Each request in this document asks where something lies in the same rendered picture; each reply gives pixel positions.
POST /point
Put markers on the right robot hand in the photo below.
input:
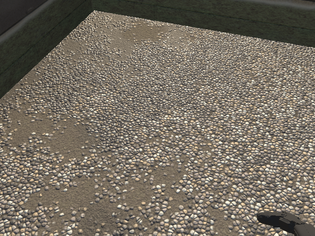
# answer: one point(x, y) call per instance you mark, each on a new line
point(287, 222)

